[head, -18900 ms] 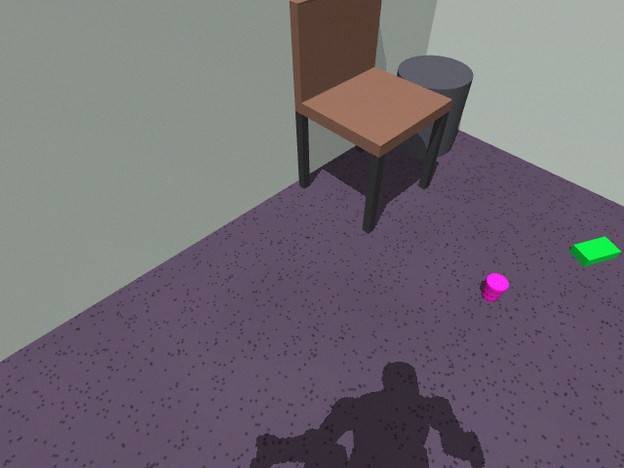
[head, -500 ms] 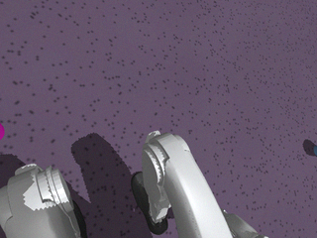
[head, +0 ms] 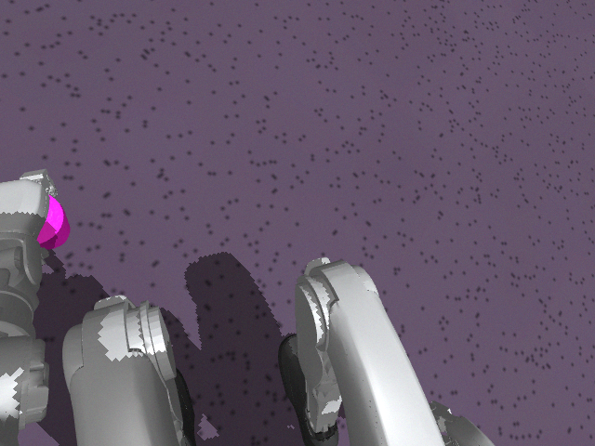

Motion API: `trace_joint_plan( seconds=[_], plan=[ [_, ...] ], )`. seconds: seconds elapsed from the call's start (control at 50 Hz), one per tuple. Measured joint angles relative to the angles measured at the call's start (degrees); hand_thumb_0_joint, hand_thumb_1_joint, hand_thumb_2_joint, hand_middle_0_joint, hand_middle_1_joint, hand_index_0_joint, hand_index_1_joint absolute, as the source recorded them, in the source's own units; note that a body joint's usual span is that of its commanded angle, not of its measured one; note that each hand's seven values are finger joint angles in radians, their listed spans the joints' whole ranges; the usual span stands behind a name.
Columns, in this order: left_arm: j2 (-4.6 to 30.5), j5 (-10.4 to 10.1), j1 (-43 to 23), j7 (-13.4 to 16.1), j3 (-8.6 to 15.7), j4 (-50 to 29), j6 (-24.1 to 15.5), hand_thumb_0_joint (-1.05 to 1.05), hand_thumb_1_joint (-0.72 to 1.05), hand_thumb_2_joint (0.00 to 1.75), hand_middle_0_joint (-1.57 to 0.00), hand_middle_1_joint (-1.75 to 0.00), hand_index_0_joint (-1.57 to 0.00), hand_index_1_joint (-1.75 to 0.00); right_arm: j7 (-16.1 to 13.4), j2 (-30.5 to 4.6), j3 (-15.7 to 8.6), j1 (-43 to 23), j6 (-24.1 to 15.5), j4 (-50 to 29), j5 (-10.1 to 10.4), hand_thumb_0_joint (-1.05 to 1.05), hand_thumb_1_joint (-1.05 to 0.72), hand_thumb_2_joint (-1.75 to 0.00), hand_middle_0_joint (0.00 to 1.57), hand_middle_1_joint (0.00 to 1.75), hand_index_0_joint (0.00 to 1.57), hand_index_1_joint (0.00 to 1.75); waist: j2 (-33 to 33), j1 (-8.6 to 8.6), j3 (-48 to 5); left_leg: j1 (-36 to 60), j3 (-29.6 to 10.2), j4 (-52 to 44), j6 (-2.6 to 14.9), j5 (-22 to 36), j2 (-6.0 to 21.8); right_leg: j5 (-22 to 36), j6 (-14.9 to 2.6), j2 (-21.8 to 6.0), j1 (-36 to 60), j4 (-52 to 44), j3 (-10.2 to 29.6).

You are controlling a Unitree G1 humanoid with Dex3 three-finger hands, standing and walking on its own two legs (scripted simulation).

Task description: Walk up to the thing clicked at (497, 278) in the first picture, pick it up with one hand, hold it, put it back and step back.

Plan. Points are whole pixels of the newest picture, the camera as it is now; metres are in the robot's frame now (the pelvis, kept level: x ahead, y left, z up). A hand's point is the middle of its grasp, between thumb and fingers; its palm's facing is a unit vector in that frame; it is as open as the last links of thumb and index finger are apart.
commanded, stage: settle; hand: left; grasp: from above
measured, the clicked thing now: (41, 225) +0.44 +0.31 -0.24
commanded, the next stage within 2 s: lift in 0.32 s
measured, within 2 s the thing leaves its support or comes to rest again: neither
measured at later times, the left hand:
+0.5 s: hand (1, 230) +0.41 +0.31 -0.13, palm faces -0.46 -0.10 -0.88, open 9.9 cm
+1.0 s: hand out of the picture +0.36 +0.32 -0.01, palm faces -0.46 -0.14 -0.88, open 9.9 cm
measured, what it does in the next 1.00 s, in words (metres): rises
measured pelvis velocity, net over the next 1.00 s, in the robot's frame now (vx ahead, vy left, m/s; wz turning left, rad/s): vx -0.01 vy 0.00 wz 0.11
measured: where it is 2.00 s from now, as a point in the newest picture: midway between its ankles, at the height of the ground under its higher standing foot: (249, 433)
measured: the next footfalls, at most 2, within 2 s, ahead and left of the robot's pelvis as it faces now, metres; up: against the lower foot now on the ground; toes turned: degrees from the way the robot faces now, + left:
none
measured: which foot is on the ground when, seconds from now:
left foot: down 0.00-1.00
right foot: down 0.00-1.00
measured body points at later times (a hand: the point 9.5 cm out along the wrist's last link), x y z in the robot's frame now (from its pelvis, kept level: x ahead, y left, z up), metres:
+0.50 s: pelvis -0.01 +0.00 +0.04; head +0.22 +0.07 +0.42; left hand +0.43 +0.31 -0.08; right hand +0.08 -0.27 -0.07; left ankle +0.07 +0.13 -0.29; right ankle +0.09 -0.11 -0.29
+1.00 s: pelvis -0.01 +0.00 +0.12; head +0.18 +0.07 +0.52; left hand +0.38 +0.32 +0.04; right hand +0.12 -0.26 +0.00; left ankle +0.07 +0.13 -0.29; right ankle +0.09 -0.11 -0.29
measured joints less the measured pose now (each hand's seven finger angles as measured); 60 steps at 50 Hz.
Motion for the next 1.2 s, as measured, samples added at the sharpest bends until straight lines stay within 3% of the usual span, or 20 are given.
trace_joint_plan(
  seconds=[0.14,0.3,0.52,0.9,1.2],
  plan=[
    [-1.88,-2.72,-0.43,-6.06,-1.88,-3.57,1.66,0.04,0.01,0.7,-0.71,-0.83,-0.56,-0.77,-2.71,-0.03,-1.89,-2.03,2.72,-1.18,1.63,0.0,-0.93,-0.9,0.2,0.3,0.2,0.3,1.15,1.35,-0.87,3.07,1.42,-3.91,-0.17,0.32,0.02,0.07,-0.32,-0.16,2.27,-2.9,1.24],
    [-1.9,-2.94,-0.94,-11.37,-2.57,-5.84,-0.15,0.04,-0.02,0.72,-0.74,-0.81,-0.59,-0.75,-5.6,-0.76,-2.44,-1.82,5.29,-2.77,2.54,0.0,-0.93,-0.9,0.19,0.3,0.2,0.3,1.44,2.27,-0.79,5.26,2.1,-6.88,-0.42,1.4,-0.22,0.83,-0.59,-0.44,4.14,-5.26,1.84],
    [-2.24,-1.94,0.36,-11.81,-2.6,-9.04,-1.39,0.04,-0.05,0.74,-0.79,-0.77,-0.63,-0.73,-8.7,-0.04,-3.15,0.39,7.19,-2.33,3.28,0.0,-0.93,-0.9,0.2,0.3,0.2,0.3,1.45,2.79,-1.72,5.9,3.01,-8.66,-0.32,2.23,-0.56,1.21,-0.48,-0.81,4.63,-6.44,2.65],
    [-5.91,-6.97,9.21,-19.12,-5.81,-21.37,1.81,0.02,-0.04,0.73,-0.83,-0.7,-0.63,-0.68,-11.42,1.37,-5.55,1.99,10.02,-4.14,7.43,0.0,-0.93,-0.9,0.2,0.3,0.2,0.3,3.3,5.71,-6.94,15.0,5.28,-19.31,0.38,3.02,-1.09,1.66,0.27,-1.27,13.36,-16.42,4.85],
    [-9.7,-9.37,19.76,-19.71,-8.67,-32.64,5.35,0.01,-0.03,0.73,-0.82,-0.7,-0.63,-0.68,-14.62,1.67,-6.97,0.66,10.71,-4.93,9.59,0.0,-0.92,-0.9,0.2,0.3,0.2,0.3,3.59,7.92,-8.49,32.59,6.39,-35.11,0.35,4.56,-1.78,3.4,0.6,-1.76,30.68,-32.17,6.03]
  ],
)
